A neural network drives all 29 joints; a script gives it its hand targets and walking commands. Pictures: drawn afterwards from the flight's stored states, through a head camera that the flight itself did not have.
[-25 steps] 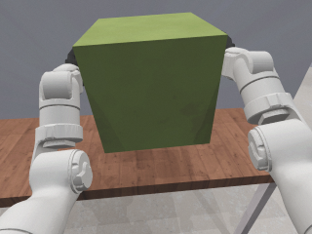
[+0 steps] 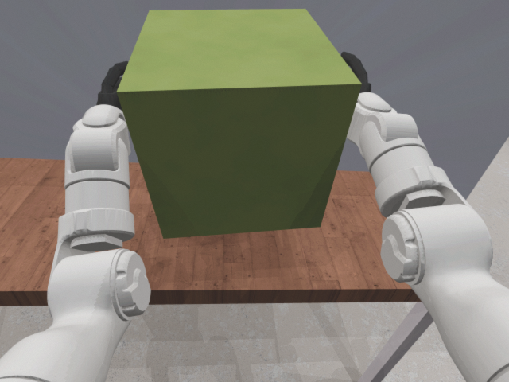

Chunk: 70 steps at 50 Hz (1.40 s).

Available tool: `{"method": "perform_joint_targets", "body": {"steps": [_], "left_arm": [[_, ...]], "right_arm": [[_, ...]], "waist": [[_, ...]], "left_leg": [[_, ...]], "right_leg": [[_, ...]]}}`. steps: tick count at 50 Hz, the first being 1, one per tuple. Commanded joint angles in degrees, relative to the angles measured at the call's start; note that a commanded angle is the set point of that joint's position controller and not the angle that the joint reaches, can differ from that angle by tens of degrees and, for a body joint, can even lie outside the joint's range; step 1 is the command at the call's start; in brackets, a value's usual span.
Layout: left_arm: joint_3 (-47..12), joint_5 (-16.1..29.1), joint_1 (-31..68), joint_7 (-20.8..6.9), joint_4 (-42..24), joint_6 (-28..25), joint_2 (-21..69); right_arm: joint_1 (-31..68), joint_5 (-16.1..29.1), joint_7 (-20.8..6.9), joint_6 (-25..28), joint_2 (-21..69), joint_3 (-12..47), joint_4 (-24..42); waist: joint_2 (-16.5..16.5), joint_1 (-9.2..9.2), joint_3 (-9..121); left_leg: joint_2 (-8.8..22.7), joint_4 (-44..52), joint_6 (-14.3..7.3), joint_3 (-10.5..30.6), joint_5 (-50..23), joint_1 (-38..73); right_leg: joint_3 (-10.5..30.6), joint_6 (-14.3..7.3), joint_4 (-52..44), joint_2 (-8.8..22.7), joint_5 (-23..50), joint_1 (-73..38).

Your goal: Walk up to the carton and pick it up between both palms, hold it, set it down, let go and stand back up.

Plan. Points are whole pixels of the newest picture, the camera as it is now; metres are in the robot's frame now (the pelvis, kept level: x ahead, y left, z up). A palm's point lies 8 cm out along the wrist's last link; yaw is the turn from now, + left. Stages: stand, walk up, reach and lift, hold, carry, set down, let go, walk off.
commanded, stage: set down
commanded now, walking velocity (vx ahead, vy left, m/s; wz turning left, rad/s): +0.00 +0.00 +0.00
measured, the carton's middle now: (236, 120) +0.44 +0.03 +0.25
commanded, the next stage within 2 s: none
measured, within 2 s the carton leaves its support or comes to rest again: neither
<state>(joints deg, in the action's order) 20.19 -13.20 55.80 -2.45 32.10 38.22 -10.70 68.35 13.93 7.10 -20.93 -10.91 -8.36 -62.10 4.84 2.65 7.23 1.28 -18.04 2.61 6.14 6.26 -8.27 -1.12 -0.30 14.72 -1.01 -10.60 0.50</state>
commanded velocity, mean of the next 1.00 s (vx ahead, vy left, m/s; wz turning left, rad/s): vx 0.00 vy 0.00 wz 0.00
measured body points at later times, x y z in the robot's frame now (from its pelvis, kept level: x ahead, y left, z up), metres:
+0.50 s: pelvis +0.01 -0.01 +0.00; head -0.06 +0.01 +0.44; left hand +0.41 +0.19 +0.27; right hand +0.42 -0.17 +0.28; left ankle +0.05 +0.14 -0.75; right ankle -0.02 -0.12 -0.75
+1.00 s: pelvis +0.01 +0.00 +0.00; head -0.04 +0.02 +0.45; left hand +0.41 +0.19 +0.23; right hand +0.43 -0.17 +0.24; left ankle +0.05 +0.14 -0.75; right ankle -0.02 -0.12 -0.75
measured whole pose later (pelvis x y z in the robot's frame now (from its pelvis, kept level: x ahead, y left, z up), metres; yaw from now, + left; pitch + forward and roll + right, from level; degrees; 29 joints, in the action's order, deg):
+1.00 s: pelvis +0.01 +0.00 +0.00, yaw -1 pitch -3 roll +0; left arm 21.3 -12.9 49.6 1.8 28.8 33.8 -4.3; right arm 60.5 11.0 2.5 -13.3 -11.9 -6.8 -60.9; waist 2.6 0.4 3.9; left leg 1.6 -18.2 2.7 4.2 7.1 -8.0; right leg -0.4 -0.4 17.2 -0.8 -12.1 1.8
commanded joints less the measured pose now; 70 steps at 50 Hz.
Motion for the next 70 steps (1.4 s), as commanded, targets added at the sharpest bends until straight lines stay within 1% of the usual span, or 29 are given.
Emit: {"method": "perform_joint_targets", "body": {"steps": [1, 3, 4, 5, 7, 8, 13, 14, 15, 22, 23, 24, 25, 26, 29, 30, 34, 37, 38, 44, 47, 51, 55, 57, 64, 65, 66, 69, 70], "left_arm": [[-24.5, 12.0, 46.9, -6.0, -17.7, -5.9, 32.3], [-25.7, 12.1, 45.2, -5.3, -18.8, -5.5, 33.3], [-25.5, 11.9, 44.1, -5.1, -18.7, -5.5, 32.9], [-26.1, 11.9, 44.3, -4.9, -19.6, -5.5, 33.3], [-26.2, 12.2, 44.6, -4.5, -20.8, -5.5, 33.1], [-25.7, 12.2, 43.7, -4.5, -19.8, -5.5, 33.1], [-21.0, 10.2, 41.2, -5.3, -14.6, -4.8, 30.9], [-21.0, 10.0, 41.1, -5.3, -14.0, -4.7, 30.6], [-18.6, 9.3, 40.1, -5.7, -12.3, -4.6, 30.1], [-15.7, 7.0, 36.4, -6.5, -8.4, -4.9, 29.7], [-15.1, 6.6, 34.8, -6.6, -7.6, -4.8, 29.3], [-15.4, 6.6, 36.4, -6.7, -8.2, -5.0, 29.6], [-15.3, 6.5, 35.7, -6.6, -8.6, -5.1, 29.7], [-16.0, 6.8, 35.6, -6.6, -9.5, -5.2, 30.4], [-19.1, 8.1, 39.0, -5.8, -13.1, -6.6, 32.1], [-19.5, 8.3, 38.6, -5.5, -14.1, -7.0, 32.6], [-23.5, 9.8, 40.2, -3.8, -17.2, -8.0, 34.8], [-24.4, 9.8, 40.4, -2.6, -16.6, -8.3, 35.6], [-24.8, 10.4, 40.4, -2.3, -17.5, -8.7, 35.7], [-22.2, 8.3, 36.8, -2.4, -14.5, -8.0, 34.5], [-19.4, 6.8, 35.2, -2.6, -10.6, -7.6, 33.9], [-18.3, 6.9, 36.6, -2.0, -11.1, -8.9, 34.0], [-16.6, 6.2, 36.8, -1.1, -8.9, -9.8, 34.3], [-15.7, 5.7, 36.0, -1.1, -7.7, -9.6, 33.7], [-16.1, 5.9, 37.0, 0.0, -7.4, -11.1, 34.3], [-16.0, 5.7, 35.7, 0.0, -5.8, -10.8, 34.4], [-16.0, 5.7, 36.3, -0.1, -7.6, -11.2, 34.2], [-17.2, 6.1, 37.0, 0.1, -7.9, -11.7, 34.9], [-17.0, 6.4, 36.1, 0.1, -8.0, -11.8, 34.8]], "right_arm": [[43.9, 6.0, -6.2, 6.3, 24.4, 9.3, 21.0], [42.9, 6.4, -6.1, 6.3, 25.0, 10.8, 21.6], [42.8, 6.7, -6.1, 6.3, 25.6, 12.1, 22.2], [42.2, 6.8, -5.9, 6.2, 26.4, 12.3, 22.2], [42.3, 7.0, -5.9, 6.2, 28.1, 13.8, 23.5], [42.7, 6.7, -5.9, 6.5, 28.3, 14.2, 25.1], [41.5, 5.6, -6.2, 5.6, 31.1, 14.7, 22.5], [40.9, 5.2, -6.3, 5.4, 30.7, 13.9, 20.3], [41.2, 4.7, -6.6, 5.4, 30.4, 13.6, 20.3], [38.7, 2.9, -7.2, 6.1, 28.4, 12.7, 18.4], [38.6, 3.2, -7.5, 6.2, 28.1, 13.2, 18.5], [38.5, 2.7, -7.4, 6.3, 28.0, 12.4, 18.0], [37.9, 2.4, -7.5, 6.6, 27.8, 12.4, 17.7], [38.8, 2.7, -7.6, 7.1, 27.9, 12.8, 19.5], [38.6, 2.2, -7.6, 8.5, 28.4, 12.8, 19.9], [38.5, 2.5, -7.9, 9.0, 28.8, 13.6, 21.4], [39.1, 2.4, -8.3, 10.6, 27.9, 13.0, 22.5], [37.7, 1.7, -8.8, 10.8, 28.1, 12.6, 20.4], [37.9, 1.6, -9.1, 11.0, 28.8, 13.2, 20.9], [35.2, 0.8, -9.9, 10.6, 27.7, 11.7, 17.7], [35.1, -0.5, -11.0, 10.3, 26.4, 10.1, 15.2], [36.9, -1.1, -12.0, 11.9, 27.7, 10.5, 17.8], [37.8, -1.8, -13.2, 12.7, 27.7, 9.7, 16.4], [35.5, -3.2, -13.7, 12.5, 26.6, 8.4, 14.0], [35.8, -5.2, -14.9, 14.4, 25.7, 6.8, 13.8], [34.5, -6.1, -15.0, 14.3, 24.7, 5.7, 12.9], [33.7, -6.3, -15.0, 14.3, 25.7, 6.2, 11.9], [33.9, -7.3, -15.1, 15.1, 25.0, 4.6, 11.5], [34.4, -7.4, -15.1, 15.5, 25.3, 5.2, 13.1]], "waist": [[-12.3, 2.62, 28.7], [-12.8, 2.56, 28.0], [-12.2, 1.67, 27.5], [-12.5, 2.17, 27.5], [-11.0, 1.20, 28.1], [-10.1, 0.88, 28.1], [-5.7, -1.32, 21.7], [-6.5, -0.76, 19.5], [-5.3, -2.00, 18.6], [-2.7, -2.51, 15.4], [-2.0, -3.22, 14.9], [-2.3, -2.37, 15.2], [-3.3, -2.63, 15.4], [-2.9, -2.32, 17.3], [-5.1, -0.90, 21.0], [-5.0, -1.64, 23.5], [-8.9, -0.41, 27.8], [-9.0, 0.05, 28.0], [-8.8, -0.72, 28.5], [-7.5, -0.99, 23.3], [-6.4, -1.94, 18.4], [-4.6, -3.64, 23.2], [-4.5, -5.49, 22.8], [-4.4, -5.40, 20.5], [-4.5, -5.95, 25.1], [-4.3, -5.02, 23.0], [-4.8, -5.52, 24.6], [-6.6, -4.28, 26.1], [-6.3, -4.71, 27.1]], "left_leg": [[-2.5, -4.2, 2.6, -4.3, -23.6, 22.2], [-2.5, -4.6, 2.6, -4.2, -23.9, 22.4], [-2.6, -4.5, 2.3, -4.2, -23.5, 21.8], [-2.8, -4.6, 2.2, -4.3, -23.4, 22.0], [-3.1, -4.2, 1.7, -4.7, -21.2, 20.7], [-3.3, -3.9, 1.3, -5.0, -19.7, 19.5], [-3.9, -0.8, -0.9, -6.0, -11.2, 14.5], [-3.9, -0.5, -0.8, -6.1, -10.5, 13.8], [-3.9, -0.1, -1.2, -6.5, -9.6, 13.3], [-3.7, 0.5, -1.3, -6.9, -11.6, 13.2], [-3.9, 0.5, -1.5, -7.2, -12.2, 12.9], [-3.9, 0.6, -1.2, -7.1, -11.9, 13.4], [-3.8, 0.4, -1.1, -7.1, -13.2, 13.6], [-3.7, 0.1, -0.8, -6.9, -14.7, 14.4], [-3.5, -1.4, 0.2, -6.5, -18.2, 16.6], [-3.4, -2.1, 0.5, -6.6, -20.5, 17.6], [-3.1, -3.7, 1.7, -6.2, -22.6, 20.6], [-3.0, -3.9, 1.5, -6.0, -20.6, 20.5], [-2.8, -3.9, 1.5, -6.1, -20.4, 20.4], [-3.2, -2.5, 0.8, -6.5, -17.4, 16.9], [-2.9, -0.7, 0.2, -6.6, -13.1, 14.8], [-2.9, -1.1, -0.1, -7.2, -14.8, 15.0], [-2.4, -0.6, -0.1, -7.8, -13.4, 14.1], [-2.3, 0.2, -0.4, -7.9, -11.3, 13.8], [-2.0, -0.3, -0.1, -8.6, -11.8, 14.8], [-2.1, -0.1, -0.2, -8.6, -11.2, 13.9], [-2.2, -0.2, -0.2, -8.9, -12.1, 14.5], [-2.0, -0.9, 0.6, -8.6, -13.1, 15.2], [-2.2, -1.3, 0.4, -9.0, -14.4, 15.2]], "right_leg": [[-3.4, 1.5, -0.9, -2.9, 14.4, 3.4], [-3.2, 1.7, -0.6, -2.5, 14.9, 2.4], [-3.0, 1.9, -0.4, -2.4, 15.1, 1.9], [-2.8, 2.0, -0.2, -2.2, 16.1, 1.9], [-2.6, 2.4, 0.2, -1.8, 15.8, 0.7], [-2.2, 2.6, 0.4, -1.7, 15.9, 0.2], [-1.5, 3.2, 0.5, -1.0, 12.4, 0.4], [-1.7, 3.2, 0.7, -1.0, 12.2, 1.4], [-1.3, 3.3, 0.1, -0.9, 10.7, 1.1], [-2.1, 3.5, -0.3, -1.8, 12.3, 1.0], [-2.1, 3.7, -0.6, -1.9, 12.9, 0.8], [-2.2, 3.7, -0.4, -1.8, 13.0, 0.4], [-2.4, 3.5, 0.0, -1.8, 14.2, 0.1], [-2.5, 3.7, -0.2, -2.1, 15.0, -0.1], [-3.0, 3.5, 0.8, -2.1, 18.6, -0.3], [-3.0, 3.6, 1.0, -2.2, 20.2, -0.8], [-3.4, 3.1, 1.2, -2.2, 20.1, 1.4], [-3.5, 3.2, 0.9, -1.9, 18.8, 3.3], [-3.4, 3.0, 1.2, -1.7, 19.3, 2.9], [-2.9, 3.8, 1.2, -1.5, 18.6, 1.2], [-3.0, 3.8, 0.7, -1.5, 14.2, 2.8], [-3.1, 3.8, 1.3, -1.7, 16.8, 2.2], [-3.2, 3.5, 1.1, -1.8, 14.6, 3.6], [-3.7, 3.2, 0.6, -1.8, 12.1, 4.6], [-4.1, 2.9, 0.4, -1.9, 12.2, 5.5], [-4.2, 3.1, 0.3, -1.7, 11.8, 5.8], [-4.1, 3.3, 0.5, -1.5, 13.2, 5.0], [-4.5, 3.2, 0.4, -1.5, 13.5, 6.2], [-4.4, 3.1, 0.6, -1.4, 15.2, 5.5]]}}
